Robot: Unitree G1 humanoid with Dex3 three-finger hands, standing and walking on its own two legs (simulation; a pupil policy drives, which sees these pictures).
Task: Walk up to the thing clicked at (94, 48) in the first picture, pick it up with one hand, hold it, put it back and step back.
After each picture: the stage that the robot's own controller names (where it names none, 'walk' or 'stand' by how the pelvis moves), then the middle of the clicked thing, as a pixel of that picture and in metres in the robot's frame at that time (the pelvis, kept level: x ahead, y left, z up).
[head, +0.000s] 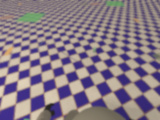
stand; (94, 50) +1.42 -0.07 -0.72
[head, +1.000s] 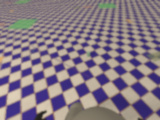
walk; (88, 54) +1.30 +0.15 -0.71
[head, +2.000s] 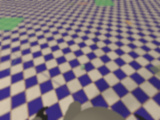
walk; (82, 67) +0.84 +0.17 -0.70
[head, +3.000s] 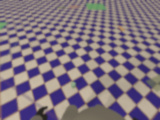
walk; (73, 85) +0.51 +0.20 -0.70
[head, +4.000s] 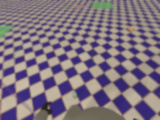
stand; (74, 95) +0.34 +0.20 -0.70
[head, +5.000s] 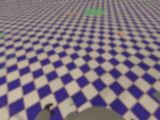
stand; (71, 102) +0.29 +0.22 -0.72
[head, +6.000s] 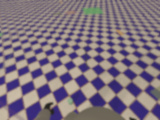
stand; (70, 101) +0.30 +0.24 -0.73
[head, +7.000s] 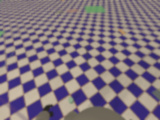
stand; (70, 100) +0.30 +0.23 -0.73
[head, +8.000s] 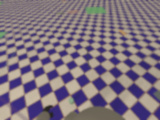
stand; (71, 101) +0.29 +0.23 -0.73
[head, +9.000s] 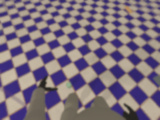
go down; (69, 85) +0.34 +0.22 -0.62
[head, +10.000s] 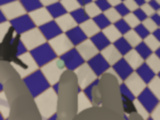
go down; (60, 64) +0.39 +0.24 -0.31
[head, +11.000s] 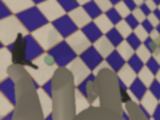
close in; (49, 61) +0.38 +0.26 -0.26
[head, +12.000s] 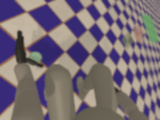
close; (34, 59) +0.38 +0.27 -0.23
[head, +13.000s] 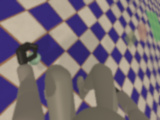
close; (34, 59) +0.37 +0.27 -0.23
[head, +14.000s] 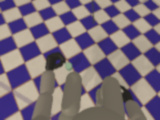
close; (68, 67) +0.40 +0.22 -0.35
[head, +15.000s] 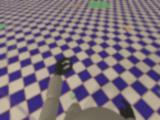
close; (72, 96) +0.33 +0.19 -0.66
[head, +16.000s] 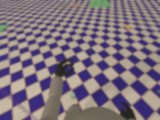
close; (72, 95) +0.33 +0.21 -0.68
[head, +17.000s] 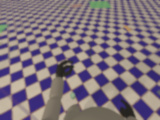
stand; (72, 96) +0.33 +0.20 -0.68
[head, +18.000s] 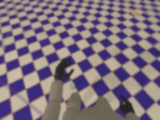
stand; (72, 86) +0.35 +0.20 -0.61
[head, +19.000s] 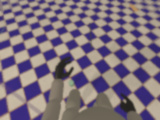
stand; (71, 83) +0.36 +0.20 -0.57
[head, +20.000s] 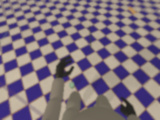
stand; (71, 85) +0.35 +0.20 -0.59
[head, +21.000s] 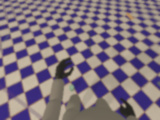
stand; (71, 88) +0.35 +0.20 -0.61
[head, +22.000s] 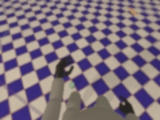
stand; (71, 85) +0.35 +0.20 -0.60
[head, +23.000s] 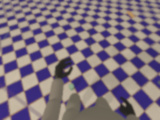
stand; (71, 87) +0.35 +0.20 -0.61
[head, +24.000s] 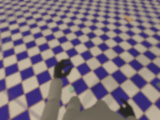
stand; (71, 89) +0.35 +0.20 -0.63
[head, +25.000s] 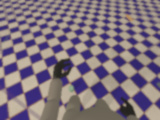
stand; (71, 89) +0.35 +0.20 -0.62
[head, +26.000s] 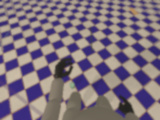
stand; (72, 85) +0.35 +0.20 -0.59
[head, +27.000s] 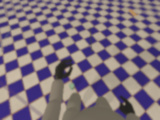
stand; (71, 86) +0.35 +0.20 -0.60
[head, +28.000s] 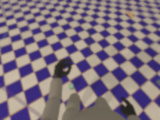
stand; (71, 86) +0.35 +0.20 -0.61
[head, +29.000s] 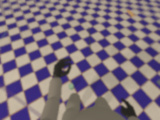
stand; (71, 86) +0.35 +0.20 -0.61
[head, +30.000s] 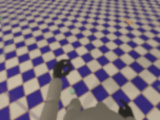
stand; (72, 91) +0.34 +0.20 -0.63
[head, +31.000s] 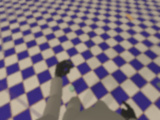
stand; (71, 89) +0.34 +0.20 -0.64
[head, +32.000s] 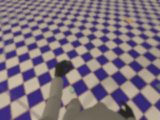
close; (71, 90) +0.34 +0.20 -0.65
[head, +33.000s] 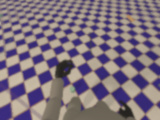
stand; (72, 89) +0.34 +0.20 -0.63
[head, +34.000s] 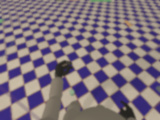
close; (72, 92) +0.33 +0.20 -0.66
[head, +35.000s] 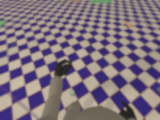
stand; (72, 93) +0.34 +0.21 -0.67
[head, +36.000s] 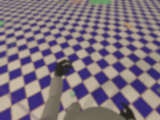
stand; (72, 94) +0.33 +0.20 -0.67
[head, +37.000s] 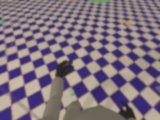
close; (72, 92) +0.34 +0.21 -0.67
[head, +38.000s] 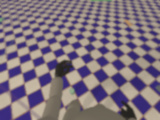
close; (72, 91) +0.34 +0.20 -0.66
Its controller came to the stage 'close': yes
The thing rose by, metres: 0.00
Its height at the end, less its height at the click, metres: +0.00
